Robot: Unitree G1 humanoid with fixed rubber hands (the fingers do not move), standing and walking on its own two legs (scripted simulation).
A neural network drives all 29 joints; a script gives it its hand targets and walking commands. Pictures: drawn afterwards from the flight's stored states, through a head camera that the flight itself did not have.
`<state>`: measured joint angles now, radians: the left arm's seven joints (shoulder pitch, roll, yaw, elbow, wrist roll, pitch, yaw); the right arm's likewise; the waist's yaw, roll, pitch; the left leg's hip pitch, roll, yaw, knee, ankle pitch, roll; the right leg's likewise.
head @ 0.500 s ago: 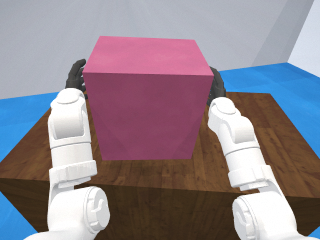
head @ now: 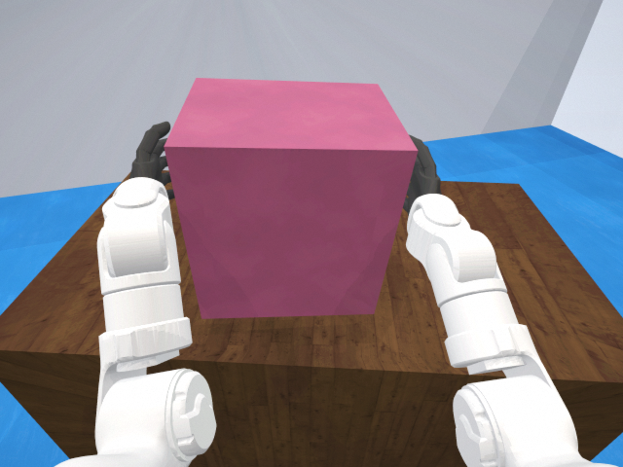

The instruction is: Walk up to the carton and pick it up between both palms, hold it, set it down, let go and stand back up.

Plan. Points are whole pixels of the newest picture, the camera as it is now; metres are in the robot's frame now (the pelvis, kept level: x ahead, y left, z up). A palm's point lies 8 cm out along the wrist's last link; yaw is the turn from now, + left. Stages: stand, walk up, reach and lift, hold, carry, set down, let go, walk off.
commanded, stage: hold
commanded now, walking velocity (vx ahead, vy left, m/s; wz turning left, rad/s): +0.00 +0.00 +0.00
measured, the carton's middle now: (289, 201) +0.40 +0.00 +0.21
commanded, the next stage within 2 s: none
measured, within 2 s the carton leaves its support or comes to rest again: neither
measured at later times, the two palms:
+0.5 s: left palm (149, 181) +0.37 +0.16 +0.26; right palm (423, 190) +0.36 -0.16 +0.24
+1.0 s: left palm (151, 183) +0.37 +0.16 +0.26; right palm (420, 192) +0.36 -0.16 +0.24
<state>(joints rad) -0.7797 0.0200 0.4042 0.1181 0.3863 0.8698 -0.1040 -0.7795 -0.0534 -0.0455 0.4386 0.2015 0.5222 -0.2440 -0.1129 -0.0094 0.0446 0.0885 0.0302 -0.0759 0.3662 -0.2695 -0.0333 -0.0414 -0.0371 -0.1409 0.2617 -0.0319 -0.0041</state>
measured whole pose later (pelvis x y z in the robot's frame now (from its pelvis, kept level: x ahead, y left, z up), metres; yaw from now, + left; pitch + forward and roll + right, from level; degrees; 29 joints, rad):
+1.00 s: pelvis +0.00 +0.00 +0.00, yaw +0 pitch -9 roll -1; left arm -0.81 0.04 0.43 0.17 0.37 0.85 -0.11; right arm -0.81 -0.06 -0.03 0.44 0.20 0.54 -0.27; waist -0.11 0.00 0.03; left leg 0.07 0.03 -0.08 0.36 -0.26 -0.04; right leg -0.06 -0.04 -0.15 0.26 -0.03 -0.01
